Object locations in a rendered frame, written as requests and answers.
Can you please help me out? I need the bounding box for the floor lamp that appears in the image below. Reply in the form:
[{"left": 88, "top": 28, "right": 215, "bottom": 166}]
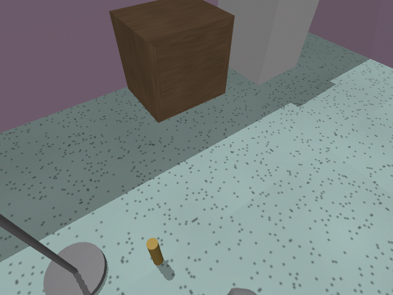
[{"left": 0, "top": 214, "right": 107, "bottom": 295}]

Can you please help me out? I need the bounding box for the can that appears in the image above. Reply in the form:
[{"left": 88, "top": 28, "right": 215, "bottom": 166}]
[{"left": 146, "top": 238, "right": 163, "bottom": 266}]

